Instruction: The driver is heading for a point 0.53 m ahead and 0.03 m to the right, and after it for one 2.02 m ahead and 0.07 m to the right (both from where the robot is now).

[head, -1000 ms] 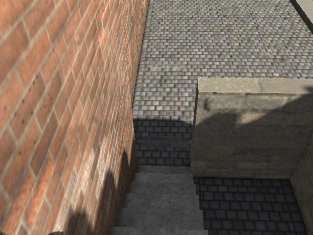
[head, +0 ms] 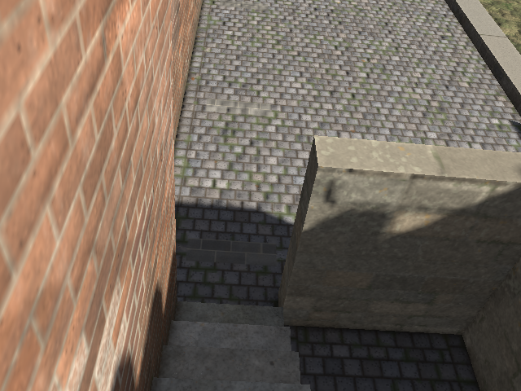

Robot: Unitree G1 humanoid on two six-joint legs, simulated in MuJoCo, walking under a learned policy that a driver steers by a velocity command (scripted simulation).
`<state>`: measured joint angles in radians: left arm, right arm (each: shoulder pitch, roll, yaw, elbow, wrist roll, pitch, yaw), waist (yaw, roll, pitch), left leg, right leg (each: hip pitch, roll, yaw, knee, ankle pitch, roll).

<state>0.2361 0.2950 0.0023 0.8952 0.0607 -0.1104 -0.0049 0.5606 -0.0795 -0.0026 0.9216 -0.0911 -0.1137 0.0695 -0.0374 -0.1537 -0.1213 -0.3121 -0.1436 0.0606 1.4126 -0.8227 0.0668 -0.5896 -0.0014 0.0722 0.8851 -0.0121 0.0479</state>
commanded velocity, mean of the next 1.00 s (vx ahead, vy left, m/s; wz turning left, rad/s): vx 0.35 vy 0.00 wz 0.00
